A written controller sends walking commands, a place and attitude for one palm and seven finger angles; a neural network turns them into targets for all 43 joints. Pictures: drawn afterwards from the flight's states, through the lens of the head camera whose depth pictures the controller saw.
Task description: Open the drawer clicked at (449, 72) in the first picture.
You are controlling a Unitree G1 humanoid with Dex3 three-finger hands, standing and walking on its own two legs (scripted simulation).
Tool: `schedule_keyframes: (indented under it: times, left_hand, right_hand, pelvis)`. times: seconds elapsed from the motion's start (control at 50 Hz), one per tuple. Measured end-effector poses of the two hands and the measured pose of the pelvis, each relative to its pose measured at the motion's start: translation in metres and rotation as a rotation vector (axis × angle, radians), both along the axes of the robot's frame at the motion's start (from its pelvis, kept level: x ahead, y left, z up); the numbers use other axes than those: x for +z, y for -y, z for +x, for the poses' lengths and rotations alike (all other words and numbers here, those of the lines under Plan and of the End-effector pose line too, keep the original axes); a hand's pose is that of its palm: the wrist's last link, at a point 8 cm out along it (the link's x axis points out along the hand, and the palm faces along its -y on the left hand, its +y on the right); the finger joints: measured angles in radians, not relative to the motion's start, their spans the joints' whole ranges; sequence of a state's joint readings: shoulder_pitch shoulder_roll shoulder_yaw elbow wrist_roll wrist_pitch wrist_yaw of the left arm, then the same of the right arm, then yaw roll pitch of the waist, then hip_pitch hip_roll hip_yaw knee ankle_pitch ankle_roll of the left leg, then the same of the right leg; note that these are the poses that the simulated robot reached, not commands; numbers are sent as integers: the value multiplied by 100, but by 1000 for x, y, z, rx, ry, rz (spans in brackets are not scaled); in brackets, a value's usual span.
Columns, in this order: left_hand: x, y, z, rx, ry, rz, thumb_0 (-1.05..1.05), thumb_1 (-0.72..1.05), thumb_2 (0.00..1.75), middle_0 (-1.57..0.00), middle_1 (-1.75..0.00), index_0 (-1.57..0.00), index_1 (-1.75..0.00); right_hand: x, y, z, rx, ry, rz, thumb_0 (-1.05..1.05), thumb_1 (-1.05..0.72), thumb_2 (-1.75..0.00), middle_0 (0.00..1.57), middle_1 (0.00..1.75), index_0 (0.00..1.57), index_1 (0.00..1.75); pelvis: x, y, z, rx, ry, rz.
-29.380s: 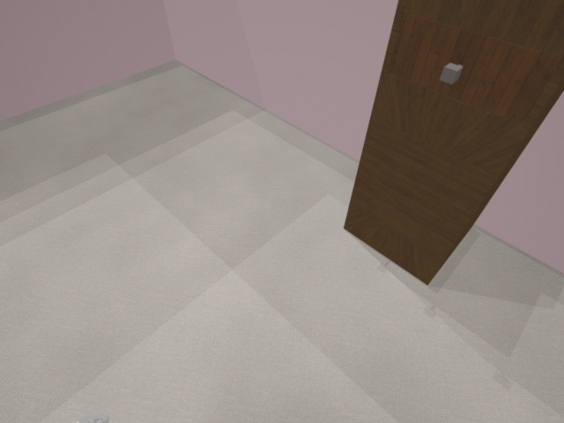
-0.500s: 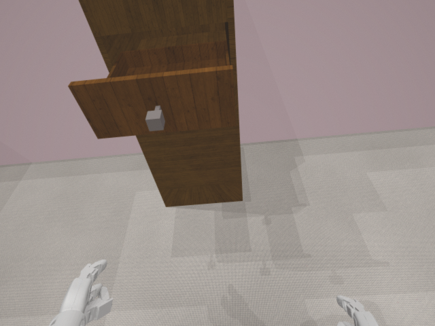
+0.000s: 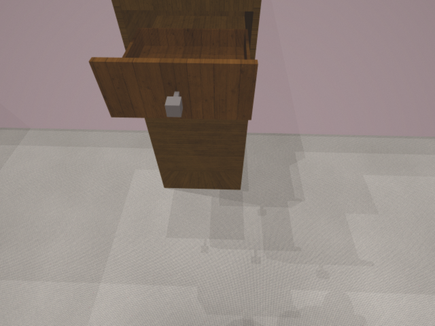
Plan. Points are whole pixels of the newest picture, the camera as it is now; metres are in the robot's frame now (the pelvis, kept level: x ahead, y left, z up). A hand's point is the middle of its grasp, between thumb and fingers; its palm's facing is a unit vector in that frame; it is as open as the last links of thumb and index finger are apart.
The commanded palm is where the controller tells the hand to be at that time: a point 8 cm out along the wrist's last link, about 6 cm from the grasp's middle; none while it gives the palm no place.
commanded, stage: let the arm hang, fingers relaxed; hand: left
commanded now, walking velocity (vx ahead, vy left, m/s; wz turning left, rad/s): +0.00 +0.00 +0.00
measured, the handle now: (175, 102) +0.59 +0.14 +0.08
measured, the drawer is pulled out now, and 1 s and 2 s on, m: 0.29 0.29 0.29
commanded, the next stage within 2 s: look to check the result in 0.40 s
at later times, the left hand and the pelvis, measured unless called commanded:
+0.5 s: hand out of the picture +0.01 +0.18 -0.17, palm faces +0.01 -0.98 -0.20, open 7.4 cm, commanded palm none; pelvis +0.00 +0.01 +0.00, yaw -1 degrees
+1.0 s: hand out of the picture +0.01 +0.17 -0.17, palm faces +0.02 -0.98 -0.19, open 7.4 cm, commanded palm none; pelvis +0.01 +0.00 +0.00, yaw +0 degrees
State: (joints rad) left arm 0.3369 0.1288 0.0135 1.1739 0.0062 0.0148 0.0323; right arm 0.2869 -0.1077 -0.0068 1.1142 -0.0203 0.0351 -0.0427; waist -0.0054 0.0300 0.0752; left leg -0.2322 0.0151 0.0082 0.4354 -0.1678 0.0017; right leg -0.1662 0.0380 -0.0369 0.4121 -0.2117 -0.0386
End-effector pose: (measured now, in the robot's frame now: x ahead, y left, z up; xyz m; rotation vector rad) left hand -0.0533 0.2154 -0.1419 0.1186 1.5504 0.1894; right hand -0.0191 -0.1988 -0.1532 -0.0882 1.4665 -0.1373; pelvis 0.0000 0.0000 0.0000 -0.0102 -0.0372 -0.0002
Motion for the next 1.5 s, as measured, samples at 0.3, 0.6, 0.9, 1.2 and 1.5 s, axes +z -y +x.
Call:
schedule_keyframes:
  times: [0.3,0.6,0.9,1.2,1.5]
  left_hand:
    - [0,-15,75,-72,205,29,1,92,90,-20,-30,-20,-30]
    - [-3,-7,53,-57,117,1,1,90,90,-20,-30,-20,-30]
    - [-2,0,55,-43,107,-3,1,90,90,-20,-30,-20,-30]
    - [-1,1,77,-58,133,9,1,91,90,-20,-30,-20,-30]
    - [0,5,85,-55,131,12,1,91,90,-20,-30,-20,-30]
  right_hand:
    - [-1,-3,-12,-41,25,-6,0,-91,-90,20,30,20,30]
    - [2,5,-8,-32,-1,-26,0,-91,-90,20,30,20,30]
    - [2,9,18,-7,26,-24,1,-92,-90,20,30,20,30]
    - [3,15,27,-7,20,-26,0,-91,-90,20,30,20,30]
    - [3,20,36,-3,17,-28,0,-91,-90,20,30,20,30]
  pelvis:
    - [-1,-5,-2,-11,1,8]
    - [0,-5,2,-14,-2,8]
    - [1,-2,10,-7,-5,10]
    - [2,4,20,-7,-9,11]
    - [3,9,30,-8,-13,13]
